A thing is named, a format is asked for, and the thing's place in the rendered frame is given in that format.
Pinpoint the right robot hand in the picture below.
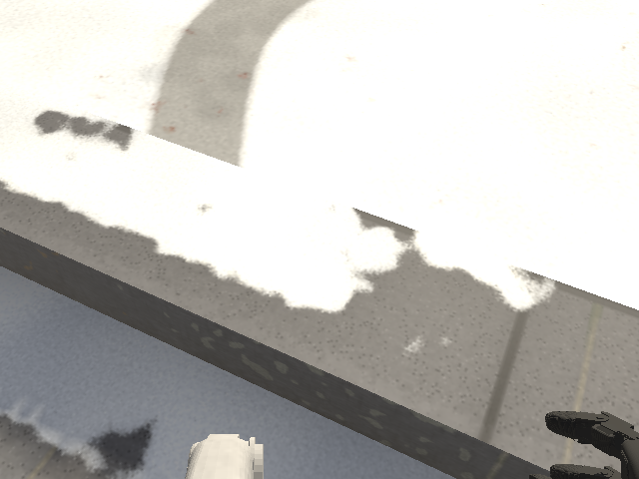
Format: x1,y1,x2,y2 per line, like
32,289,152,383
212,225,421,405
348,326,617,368
529,411,639,479

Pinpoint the left robot shin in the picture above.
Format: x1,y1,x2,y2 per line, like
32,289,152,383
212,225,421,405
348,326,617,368
187,442,200,469

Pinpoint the left robot thigh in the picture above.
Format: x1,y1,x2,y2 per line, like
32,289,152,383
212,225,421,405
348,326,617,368
185,434,264,479

